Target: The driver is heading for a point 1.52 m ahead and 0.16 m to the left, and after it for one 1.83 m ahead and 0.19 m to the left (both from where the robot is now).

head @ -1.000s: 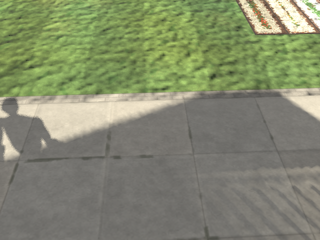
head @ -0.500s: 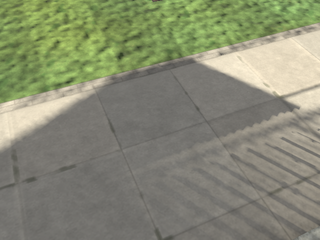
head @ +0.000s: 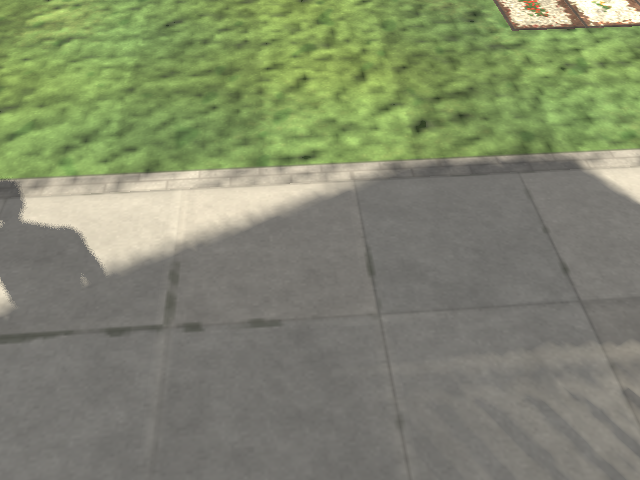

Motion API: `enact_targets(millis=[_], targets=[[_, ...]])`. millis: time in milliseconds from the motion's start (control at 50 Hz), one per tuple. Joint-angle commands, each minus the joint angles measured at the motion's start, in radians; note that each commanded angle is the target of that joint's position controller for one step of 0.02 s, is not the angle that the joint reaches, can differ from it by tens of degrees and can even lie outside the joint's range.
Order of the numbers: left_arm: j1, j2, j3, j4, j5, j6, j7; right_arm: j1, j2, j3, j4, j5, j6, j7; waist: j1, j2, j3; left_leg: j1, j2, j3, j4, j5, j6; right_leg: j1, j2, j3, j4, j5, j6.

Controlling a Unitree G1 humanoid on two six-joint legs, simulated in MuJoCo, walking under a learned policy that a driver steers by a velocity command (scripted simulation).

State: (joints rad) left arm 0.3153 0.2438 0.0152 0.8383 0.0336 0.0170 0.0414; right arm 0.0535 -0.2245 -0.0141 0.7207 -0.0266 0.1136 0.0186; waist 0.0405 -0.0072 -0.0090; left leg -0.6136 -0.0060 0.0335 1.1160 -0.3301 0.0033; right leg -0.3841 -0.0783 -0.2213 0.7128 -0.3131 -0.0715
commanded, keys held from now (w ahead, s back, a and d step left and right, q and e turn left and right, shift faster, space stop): q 0.36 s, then no key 0.64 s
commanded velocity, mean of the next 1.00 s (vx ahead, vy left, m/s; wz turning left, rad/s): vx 0.00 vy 0.00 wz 0.32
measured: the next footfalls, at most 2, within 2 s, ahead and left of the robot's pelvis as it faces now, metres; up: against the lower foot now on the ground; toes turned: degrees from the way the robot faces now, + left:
left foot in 0.08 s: +0.06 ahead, +0.11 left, +0.00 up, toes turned +4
right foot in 0.64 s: +0.10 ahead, -0.09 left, +0.00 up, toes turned +19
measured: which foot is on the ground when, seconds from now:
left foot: up 0.00-0.06, down 0.08-0.64, up 0.66-0.92, down 0.94-1.00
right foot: down 0.00-0.06, up 0.08-0.62, down 0.64-1.00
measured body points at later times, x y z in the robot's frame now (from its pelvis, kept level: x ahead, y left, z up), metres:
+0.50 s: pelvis +0.02 +0.00 +0.01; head +0.02 +0.05 +0.45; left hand +0.16 +0.26 -0.10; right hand +0.18 -0.22 -0.09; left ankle +0.02 +0.10 -0.72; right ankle +0.11 -0.10 -0.60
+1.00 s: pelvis +0.07 -0.02 +0.02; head +0.08 -0.03 +0.47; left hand +0.06 +0.21 -0.11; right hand +0.24 -0.21 -0.12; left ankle +0.02 +0.10 -0.72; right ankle +0.06 -0.11 -0.72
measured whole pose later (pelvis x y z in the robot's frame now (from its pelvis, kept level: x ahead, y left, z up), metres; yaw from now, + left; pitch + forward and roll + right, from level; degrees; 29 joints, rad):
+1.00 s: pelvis +0.07 -0.02 +0.02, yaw +19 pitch -1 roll +0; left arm 0.31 0.17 -0.04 0.80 0.01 0.02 0.00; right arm 0.22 -0.21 0.00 0.83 -0.01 0.06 0.01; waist 0.02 0.02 0.03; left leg -0.20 -0.03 -0.08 0.49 -0.27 -0.01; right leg -0.16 0.06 -0.01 0.49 -0.31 -0.06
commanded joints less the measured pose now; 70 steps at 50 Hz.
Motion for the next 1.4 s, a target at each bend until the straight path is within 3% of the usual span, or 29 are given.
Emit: enact_targets(millis=[20, 40, 60, 80, 100, 120, 140, 180, 220, 280, 340, 420, 460, 480, 560, 600, 620, 640, 660, 680, 740, 780, 900, 940, 960, 980, 1020, 1360, 1400], targets=[[-0.033, 0.201, 0.064, -0.097, 0.007, 0.027, 0.017, 0.035, -0.067, -0.008, -0.09, 0.035, -0.019, 0.025, -0.024, -0.139, 0.0, 0.219, -0.005, 0.031, -0.256, -0.218, 0.051, -0.011, -0.265, 0.303, -0.336, -0.142, -0.141], [-0.065, 0.196, 0.067, -0.109, -0.005, 0.038, 0.021, 0.141, -0.064, -0.01, -0.061, 0.041, -0.025, 0.03, -0.073, -0.093, -0.009, 0.399, -0.03, 0.061, -0.357, -0.16, 0.07, -0.103, -0.245, 0.255, -0.263, -0.166, -0.119], [-0.049, 0.171, 0.066, -0.113, -0.011, 0.048, 0.019, 0.271, -0.091, -0.025, -0.015, 0.041, -0.035, 0.032, -0.121, 0.034, -0.041, 0.602, -0.048, 0.017, -0.452, -0.144, 0.085, -0.23, -0.187, 0.172, -0.07, -0.194, -0.076], [-0.09, 0.12, 0.06, -0.13, 0.001, 0.049, -0.002, 0.381, -0.13, -0.032, -0.001, 0.049, -0.06, 0.034, -0.184, 0.242, 0.021, 0.744, 0.07, -0.276, -0.614, -0.148, 0.122, -0.525, -0.069, 0.035, 0.33, -0.372, 0.003], [-0.205, 0.052, 0.04, -0.258, 0.01, 0.036, -0.028, 0.431, -0.313, -0.058, -0.051, 0.046, -0.065, 0.02, -0.19, 0.407, 0.037, 0.83, 0.429, -0.954, -0.776, 0.137, 0.274, -0.941, 0.146, 0.142, 0.568, -0.613, 0.077], [-0.325, 0.119, 0.052, -0.277, 0.028, 0.01, -0.039, 0.481, -0.292, -0.059, -0.032, 0.02, -0.07, -0.011, -0.245, 0.2, 0.05, 0.758, 0.409, -0.941, -0.835, 0.189, 0.31, -0.916, 0.118, 0.365, 0.597, -0.431, 0.094], [-0.299, 0.089, 0.044, -0.289, 0.01, -0.003, -0.039, 0.375, -0.262, -0.045, -0.036, -0.005, -0.069, -0.041, -0.135, 0.2, 0.075, 0.676, 0.369, -0.81, -0.786, 0.192, 0.312, -0.914, 0.135, 0.361, 0.646, -0.302, 0.105], [-0.209, 0.074, 0.032, -0.232, 0.034, 0.014, -0.027, 0.19, -0.178, -0.028, -0.087, 0.01, -0.068, -0.049, -0.019, 0.167, 0.033, 0.434, 0.237, -0.537, -0.672, 0.317, 0.265, -0.756, 0.132, 0.285, 0.825, -0.064, 0.134], [-0.147, 0.087, 0.04, -0.21, 0.037, 0.044, -0.024, 0.148, -0.145, -0.019, -0.109, 0.013, -0.086, -0.027, 0.031, 0.098, -0.04, 0.24, 0.151, -0.412, -0.625, 0.451, 0.215, -0.587, 0.159, 0.231, 0.98, 0.107, 0.14], [-0.144, 0.056, 0.033, -0.215, 0.025, 0.062, -0.02, 0.164, -0.166, -0.029, -0.102, 0.018, -0.102, -0.027, 0.045, 0.06, -0.063, 0.151, 0.109, -0.395, -0.594, 0.415, 0.212, -0.52, 0.166, 0.22, 1.125, 0.191, 0.139], [-0.276, 0.019, 0.015, -0.284, 0.024, 0.074, -0.031, 0.279, -0.132, -0.021, -0.088, 0.032, -0.089, -0.047, -0.032, 0.079, -0.024, 0.299, 0.104, -0.481, -0.598, 0.273, 0.234, -0.66, 0.15, 0.228, 0.965, 0.123, 0.156], [-0.308, 0.015, 0.002, -0.291, 0.028, 0.054, -0.026, 0.314, -0.158, -0.031, -0.099, 0.003, -0.092, -0.073, -0.079, 0.16, -0.099, 0.433, 0.14, -0.53, -0.571, 0.399, 0.263, -0.557, 0.134, 0.239, 0.818, 0.22, 0.151], [-0.293, 0.034, -0.001, -0.285, 0.019, 0.048, -0.025, 0.262, -0.145, -0.026, -0.128, 0.001, -0.094, -0.063, -0.063, 0.157, -0.112, 0.411, 0.157, -0.543, -0.561, 0.48, 0.286, -0.462, 0.119, 0.263, 0.754, 0.204, 0.137], [-0.338, 0.022, -0.013, -0.31, 0.011, 0.053, -0.029, 0.244, -0.135, -0.024, -0.142, 0.007, -0.085, -0.06, -0.072, 0.157, -0.071, 0.404, 0.119, -0.517, -0.589, 0.406, 0.262, -0.439, 0.114, 0.24, 0.531, 0.103, 0.135], [-0.223, 0.027, -0.018, -0.255, -0.041, 0.051, -0.058, 0.197, -0.168, -0.035, -0.151, 0.0, -0.05, -0.025, -0.068, 0.233, -0.033, 0.194, 0.091, -0.484, -0.645, 0.381, 0.239, 0.033, 0.138, 0.163, 0.212, -0.125, 0.086], [-0.133, 0.009, -0.015, -0.221, -0.052, 0.051, -0.043, 0.214, -0.16, -0.032, -0.142, -0.011, -0.039, -0.031, -0.033, 0.166, 0.017, 0.219, 0.073, -0.533, -0.649, 0.234, 0.208, 0.154, 0.122, 0.215, -0.199, -0.202, 0.057], [-0.076, 0.028, -0.008, -0.188, -0.029, 0.042, -0.032, 0.239, -0.134, -0.028, -0.129, -0.002, -0.043, -0.033, -0.034, 0.078, 0.029, 0.149, 0.037, -0.505, -0.551, 0.12, 0.163, 0.293, 0.083, 0.246, -0.307, -0.114, 0.054], [-0.053, 0.064, -0.012, -0.192, -0.019, 0.023, -0.031, 0.3, -0.059, -0.02, -0.12, -0.009, -0.054, -0.026, -0.076, -0.091, 0.008, 0.031, -0.043, -0.368, -0.32, -0.157, 0.096, 0.407, -0.088, 0.45, -0.294, 0.03, 0.027], [0.009, 0.112, -0.007, -0.184, -0.019, 0.011, -0.035, 0.206, -0.111, -0.036, -0.184, 0.021, -0.072, -0.014, -0.021, -0.247, 0.055, -0.187, -0.152, -0.269, -0.396, -0.288, 0.049, 0.431, -0.232, 0.768, -0.353, 0.333, -0.069], [0.021, 0.075, -0.015, -0.16, -0.02, -0.003, -0.032, 0.14, -0.161, -0.054, -0.171, 0.021, -0.084, -0.01, -0.002, -0.176, 0.075, -0.179, -0.101, -0.29, -0.375, -0.269, 0.029, 0.409, -0.252, 0.814, -0.376, 0.338, -0.076], [-0.105, 0.036, -0.032, -0.169, -0.026, -0.013, -0.033, 0.177, -0.09, -0.04, -0.084, 0.025, -0.059, 0.011, -0.081, -0.149, 0.023, 0.17, -0.068, -0.188, -0.347, -0.082, 0.009, 0.201, -0.111, 0.546, -0.375, 0.305, -0.036], [-0.12, 0.035, -0.031, -0.168, -0.026, -0.009, -0.04, 0.177, -0.066, -0.029, -0.055, 0.02, -0.046, 0.02, -0.086, -0.146, 0.007, 0.265, -0.081, -0.141, -0.335, -0.04, 0.003, 0.141, -0.057, 0.443, -0.376, 0.335, -0.023], [-0.021, 0.053, -0.027, -0.116, -0.026, 0.0, -0.039, 0.139, -0.054, -0.006, 0.007, 0.03, -0.049, -0.001, -0.048, -0.134, 0.012, 0.391, -0.031, -0.095, -0.585, 0.043, -0.001, 0.183, -0.075, 0.427, -0.362, 0.408, -0.056], [-0.01, 0.052, -0.026, -0.104, -0.023, -0.008, -0.041, 0.177, -0.065, -0.002, 0.043, 0.022, -0.062, -0.011, -0.053, -0.091, -0.009, 0.501, 0.014, -0.134, -0.682, 0.179, 0.003, 0.185, -0.068, 0.418, -0.33, 0.485, -0.044], [0.018, 0.043, -0.025, -0.101, -0.024, -0.015, -0.045, 0.192, -0.098, -0.007, 0.056, 0.01, -0.074, -0.017, -0.027, -0.041, -0.023, 0.545, 0.074, -0.186, -0.672, 0.312, 0.009, 0.183, -0.05, 0.402, -0.305, 0.486, -0.026], [0.067, 0.042, -0.018, -0.081, -0.03, -0.017, -0.046, 0.153, -0.116, -0.014, 0.072, 0.018, -0.08, -0.022, 0.013, 0.047, 0.007, 0.466, 0.081, -0.2, -0.637, 0.389, 0.027, 0.215, -0.02, 0.357, -0.334, 0.437, -0.008], [0.037, 0.052, -0.012, -0.06, -0.024, -0.014, -0.042, 0.161, -0.085, -0.007, 0.087, 0.024, -0.089, -0.021, -0.02, 0.05, 0.002, 0.456, 0.091, -0.202, -0.678, 0.406, 0.031, 0.254, -0.011, 0.338, -0.316, 0.37, -0.006], [-0.005, 0.023, 0.014, 0.081, -0.02, -0.013, -0.04, 0.169, -0.07, -0.006, 0.246, 0.017, -0.096, -0.029, -0.028, 0.006, 0.032, 0.486, 0.104, -0.192, -0.768, 0.355, 0.039, 0.263, -0.021, 0.333, -0.389, 0.281, 0.005], [0.001, 0.034, 0.022, 0.101, -0.018, -0.012, -0.043, 0.173, -0.069, -0.009, 0.263, 0.014, -0.095, -0.029, -0.022, -0.005, 0.029, 0.478, 0.07, -0.166, -0.761, 0.17, 0.048, 0.26, -0.001, 0.337, -0.415, 0.052, -0.004]])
